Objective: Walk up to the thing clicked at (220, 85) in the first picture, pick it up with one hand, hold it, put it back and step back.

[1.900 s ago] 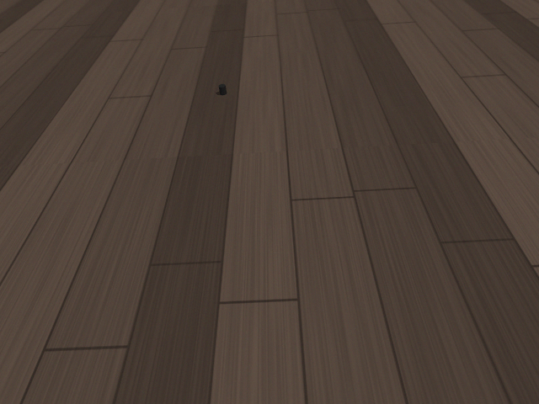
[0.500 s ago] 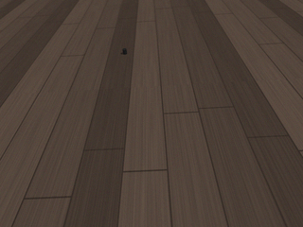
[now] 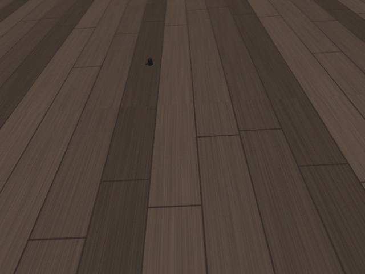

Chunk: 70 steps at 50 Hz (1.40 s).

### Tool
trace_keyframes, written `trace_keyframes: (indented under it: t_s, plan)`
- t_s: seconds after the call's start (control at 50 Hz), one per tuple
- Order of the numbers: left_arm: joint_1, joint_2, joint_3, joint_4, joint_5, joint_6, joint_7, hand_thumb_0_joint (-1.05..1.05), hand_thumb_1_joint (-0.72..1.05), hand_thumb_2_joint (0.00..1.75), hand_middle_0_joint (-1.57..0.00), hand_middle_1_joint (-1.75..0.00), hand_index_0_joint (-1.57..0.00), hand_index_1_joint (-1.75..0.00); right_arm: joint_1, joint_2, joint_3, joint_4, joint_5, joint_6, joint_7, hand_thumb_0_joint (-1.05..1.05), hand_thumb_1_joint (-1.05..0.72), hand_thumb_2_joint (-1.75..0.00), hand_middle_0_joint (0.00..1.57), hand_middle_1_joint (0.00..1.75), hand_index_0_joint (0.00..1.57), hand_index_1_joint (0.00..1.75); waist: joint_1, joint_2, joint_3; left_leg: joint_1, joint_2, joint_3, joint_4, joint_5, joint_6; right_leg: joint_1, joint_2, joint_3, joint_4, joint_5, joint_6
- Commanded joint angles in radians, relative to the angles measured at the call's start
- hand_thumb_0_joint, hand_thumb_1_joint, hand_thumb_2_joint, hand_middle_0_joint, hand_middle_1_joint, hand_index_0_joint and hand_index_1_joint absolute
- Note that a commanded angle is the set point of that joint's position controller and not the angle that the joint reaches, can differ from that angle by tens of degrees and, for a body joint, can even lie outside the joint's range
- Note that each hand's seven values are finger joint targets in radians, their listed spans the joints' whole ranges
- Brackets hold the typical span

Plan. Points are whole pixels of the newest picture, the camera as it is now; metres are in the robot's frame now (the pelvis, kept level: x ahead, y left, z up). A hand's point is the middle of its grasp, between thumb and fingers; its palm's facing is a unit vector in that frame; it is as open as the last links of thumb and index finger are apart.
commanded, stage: stand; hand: left
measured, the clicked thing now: (150, 61) +2.24 +0.46 -0.75
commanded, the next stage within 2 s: walk up in 0.52 s
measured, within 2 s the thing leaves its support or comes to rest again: neither
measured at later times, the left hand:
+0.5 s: hand out of the picture +0.07 +0.25 -0.16, palm faces -0.03 -0.94 -0.34, open 7.4 cm
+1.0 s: hand (80, 212) +0.32 +0.35 -0.14, palm faces -0.40 -0.79 -0.47, open 7.4 cm
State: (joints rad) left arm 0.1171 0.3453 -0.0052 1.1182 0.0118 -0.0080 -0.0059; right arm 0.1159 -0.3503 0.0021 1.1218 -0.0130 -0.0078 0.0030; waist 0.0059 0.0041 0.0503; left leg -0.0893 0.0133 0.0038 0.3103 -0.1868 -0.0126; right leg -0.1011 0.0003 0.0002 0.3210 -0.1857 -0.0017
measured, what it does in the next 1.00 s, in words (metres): walks ahead, turning right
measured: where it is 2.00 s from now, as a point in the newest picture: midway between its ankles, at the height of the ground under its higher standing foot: (159, 204)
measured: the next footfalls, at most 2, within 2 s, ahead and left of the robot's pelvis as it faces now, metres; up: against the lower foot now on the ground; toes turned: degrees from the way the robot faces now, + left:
right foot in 1.10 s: +0.34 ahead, -0.10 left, +0.00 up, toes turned -35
left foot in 1.46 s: +0.64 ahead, +0.26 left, +0.00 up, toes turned -33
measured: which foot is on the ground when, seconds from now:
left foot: down 0.00-1.00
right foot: down 0.00-0.80, up 0.82-1.00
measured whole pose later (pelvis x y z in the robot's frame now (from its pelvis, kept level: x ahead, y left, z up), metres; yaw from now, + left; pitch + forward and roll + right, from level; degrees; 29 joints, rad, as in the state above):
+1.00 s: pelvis +0.13 +0.09 -0.02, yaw -20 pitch +2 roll -1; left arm 0.22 0.51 0.04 0.99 0.00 -0.04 -0.04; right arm 0.25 -0.44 -0.11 0.85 -0.05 -0.02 0.10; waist -0.08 0.04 -0.01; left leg 0.08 -0.03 0.10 0.30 -0.41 0.06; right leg -0.58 -0.08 -0.09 0.86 -0.34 -0.01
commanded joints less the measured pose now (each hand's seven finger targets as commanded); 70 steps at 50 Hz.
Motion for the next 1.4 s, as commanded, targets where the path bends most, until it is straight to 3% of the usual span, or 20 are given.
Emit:
trace_keyframes:
  t_s: [0.0,0.48,0.5,0.52,0.62,0.68,0.72,0.76,0.78,0.8,0.82,0.9,0.98,1.08,1.1,1.12,1.14,1.18,1.26,1.38]
  plan:
    - [-0.028,0.217,0.040,-0.059,-0.004,-0.026,0.018,0.00,0.90,0.90,-0.20,-0.30,-0.20,-0.30,-0.034,-0.211,-0.039,-0.056,0.003,-0.022,-0.013,0.00,-0.90,-0.90,0.20,0.30,0.20,0.30,-0.003,-0.008,-0.071,0.008,0.119,-0.089,-0.032,0.163,0.033,0.018,-0.133,0.091,-0.046,0.182,-0.024]
    - [-0.030,0.222,0.040,-0.059,-0.003,-0.026,0.019,0.00,0.90,0.90,-0.20,-0.30,-0.20,-0.30,-0.029,-0.208,-0.039,-0.057,0.004,-0.022,-0.012,0.00,-0.90,-0.90,0.20,0.30,0.20,0.30,-0.007,-0.003,-0.068,0.002,0.117,-0.092,-0.042,0.164,0.029,0.018,-0.130,0.089,-0.045,0.179,-0.025]
    - [0.126,0.394,0.097,-0.098,-0.006,-0.034,-0.006,0.00,0.90,0.90,-0.20,-0.30,-0.20,-0.30,-0.097,-0.382,-0.145,-0.213,-0.042,-0.040,0.047,0.00,-0.90,-0.90,0.20,0.30,0.20,0.30,-0.004,0.115,-0.122,0.079,0.071,-0.002,0.193,-0.381,0.069,-0.201,-0.154,0.265,0.013,-0.342,-0.090]
    - [0.093,0.387,0.094,-0.101,-0.005,-0.037,-0.013,0.00,0.90,0.90,-0.20,-0.30,-0.20,-0.30,-0.099,-0.345,-0.139,-0.218,-0.046,-0.033,0.072,0.00,-0.90,-0.90,0.20,0.30,0.20,0.30,-0.023,0.059,-0.053,0.007,0.050,-0.004,0.257,-0.498,0.090,-0.338,-0.180,0.331,-0.039,-0.512,-0.095]
    - [-0.018,0.409,0.119,-0.168,0.008,-0.072,0.006,0.00,0.90,0.90,-0.20,-0.30,-0.20,-0.30,-0.057,-0.245,-0.133,-0.323,-0.035,-0.012,0.121,0.00,-0.90,-0.90,0.20,0.30,0.20,0.30,-0.081,-0.190,-0.034,-0.322,0.034,-0.178,0.508,-0.223,0.058,-0.236,-0.253,0.562,-0.110,-0.465,-0.171]
    - [0.098,0.410,0.122,-0.175,0.004,-0.078,0.006,0.00,0.90,0.90,-0.20,-0.30,-0.20,-0.30,-0.082,-0.266,-0.135,-0.353,-0.030,-0.026,0.121,0.00,-0.90,-0.90,0.20,0.30,0.20,0.30,-0.026,-0.164,-0.110,-0.386,0.034,-0.188,0.369,-0.320,0.033,-0.060,-0.260,0.580,-0.064,-0.421,-0.213]
    - [0.121,0.406,0.121,-0.183,0.005,-0.077,0.002,0.00,0.90,0.90,-0.20,-0.30,-0.20,-0.30,-0.080,-0.276,-0.142,-0.366,-0.037,-0.036,0.116,0.00,-0.90,-0.90,0.20,0.30,0.20,0.30,-0.015,-0.138,-0.115,-0.354,0.048,-0.181,0.200,-0.359,0.035,-0.023,-0.259,0.544,0.001,-0.305,-0.215]
    - [0.054,0.369,0.106,-0.219,-0.005,-0.068,-0.004,0.00,0.90,0.90,-0.20,-0.30,-0.20,-0.30,0.036,-0.307,-0.170,-0.321,-0.047,-0.050,0.103,0.00,-0.90,-0.90,0.20,0.30,0.20,0.30,-0.105,0.009,-0.146,0.065,0.038,-0.106,-0.073,-0.174,0.043,-0.299,-0.126,0.301,0.242,-0.179,-0.109]
    - [-0.007,0.283,0.084,-0.253,-0.005,-0.067,-0.002,0.00,0.90,0.90,-0.20,-0.30,-0.20,-0.30,0.178,-0.377,-0.204,-0.284,-0.058,-0.053,0.088,0.00,-0.90,-0.90,0.20,0.30,0.20,0.30,-0.187,0.216,-0.211,0.470,0.160,-0.289,-0.185,-0.252,0.099,-0.667,0.058,0.073,0.460,-0.287,-0.014]
    - [-0.051,0.258,0.073,-0.280,-0.002,-0.068,0.012,0.00,0.90,0.90,-0.20,-0.30,-0.20,-0.30,0.163,-0.447,-0.221,-0.305,-0.057,-0.050,0.084,0.00,-0.90,-0.90,0.20,0.30,0.20,0.30,-0.197,0.322,-0.136,0.538,0.360,-0.474,-0.159,-0.341,0.173,-0.962,0.062,-0.033,0.655,-0.428,-0.006]
    - [-0.104,0.317,0.075,-0.294,-0.002,-0.077,0.019,0.00,0.90,0.90,-0.20,-0.30,-0.20,-0.30,0.108,-0.444,-0.210,-0.323,-0.031,-0.049,0.090,0.00,-0.90,-0.90,0.20,0.30,0.20,0.30,-0.162,0.233,-0.094,0.410,0.445,-0.514,-0.176,-0.402,0.266,-0.941,-0.079,0.003,0.693,-0.357,-0.012]
    - [-0.010,0.328,0.074,-0.224,-0.022,-0.082,-0.024,0.00,0.90,0.90,-0.20,-0.30,-0.20,-0.30,0.044,-0.301,-0.169,-0.359,-0.038,-0.050,0.072,0.00,-0.90,-0.90,0.20,0.30,0.20,0.30,-0.104,0.047,-0.013,0.371,0.223,-0.117,-0.059,-0.003,0.121,-0.783,-0.135,-0.034,0.567,-0.186,-0.012]
    - [-0.106,0.283,0.072,-0.284,-0.027,-0.071,-0.036,0.00,0.90,0.90,-0.20,-0.30,-0.20,-0.30,0.053,-0.314,-0.170,-0.387,-0.035,-0.033,0.086,0.00,-0.90,-0.90,0.20,0.30,0.20,0.30,-0.130,0.117,0.060,0.171,0.119,0.024,-0.093,0.081,0.060,-0.595,-0.073,-0.192,0.343,-0.036,-0.001]
    - [0.474,0.397,0.156,-0.123,-0.045,-0.036,0.022,0.00,0.90,0.90,-0.20,-0.30,-0.20,-0.30,-0.082,-0.313,-0.165,-0.498,-0.048,-0.033,0.080,0.00,-0.90,-0.90,0.20,0.30,0.20,0.30,0.198,0.070,-0.208,-0.481,0.026,0.165,0.607,0.582,-0.058,0.443,-0.014,-0.232,0.330,-0.005,-0.097]
    - [0.629,0.438,0.188,-0.100,-0.026,-0.027,0.045,0.00,0.90,0.90,-0.20,-0.30,-0.20,-0.30,-0.055,-0.274,-0.151,-0.514,-0.042,-0.034,0.080,0.00,-0.90,-0.90,0.20,0.30,0.20,0.30,0.273,-0.087,-0.261,-0.718,-0.039,0.086,0.971,0.093,-0.073,0.627,-0.193,0.074,0.262,-0.178,-0.206]
    - [0.539,0.489,0.197,-0.151,-0.019,-0.027,0.071,0.00,0.90,0.90,-0.20,-0.30,-0.20,-0.30,0.007,-0.286,-0.145,-0.532,-0.028,-0.027,0.083,0.00,-0.90,-0.90,0.20,0.30,0.20,0.30,0.206,-0.169,-0.316,-0.827,-0.060,-0.091,1.163,-0.413,-0.101,0.590,-0.465,0.612,0.099,-0.440,-0.337]
    - [0.357,0.528,0.190,-0.223,-0.015,-0.041,0.092,0.00,0.90,0.90,-0.20,-0.30,-0.20,-0.30,0.042,-0.350,-0.157,-0.531,-0.025,-0.013,0.079,0.00,-0.90,-0.90,0.20,0.30,0.20,0.30,0.131,-0.137,-0.314,-0.862,-0.001,-0.257,1.304,-0.446,-0.105,0.463,-0.592,0.899,-0.048,-0.731,-0.427]
    - [0.177,0.492,0.165,-0.289,-0.026,-0.064,0.111,0.00,0.90,0.90,-0.20,-0.30,-0.20,-0.30,-0.069,-0.377,-0.160,-0.519,-0.022,-0.021,0.091,0.00,-0.90,-0.90,0.20,0.30,0.20,0.30,0.085,0.020,-0.130,-0.767,0.098,-0.247,1.212,-0.321,-0.072,0.122,-0.527,0.694,-0.130,-0.617,-0.381]
    - [-0.101,0.460,0.149,-0.312,-0.013,-0.122,0.092,0.00,0.90,0.90,-0.20,-0.30,-0.20,-0.30,0.124,-0.336,-0.161,-0.447,-0.038,0.012,0.140,0.00,-0.90,-0.90,0.20,0.30,0.20,0.30,-0.139,-0.068,0.028,-0.377,0.168,-0.158,0.845,-0.156,0.017,-0.513,-0.309,0.182,-0.121,-0.431,-0.161]
    - [-0.148,0.487,0.163,-0.302,0.011,-0.130,0.070,0.00,0.90,0.90,-0.20,-0.30,-0.20,-0.30,0.289,-0.307,-0.183,-0.402,-0.038,0.044,0.177,0.00,-0.90,-0.90,0.20,0.30,0.20,0.30,-0.203,-0.137,-0.088,-0.006,0.097,0.093,0.584,0.098,-0.034,-0.766,-0.174,-0.030,0.027,-0.564,-0.121]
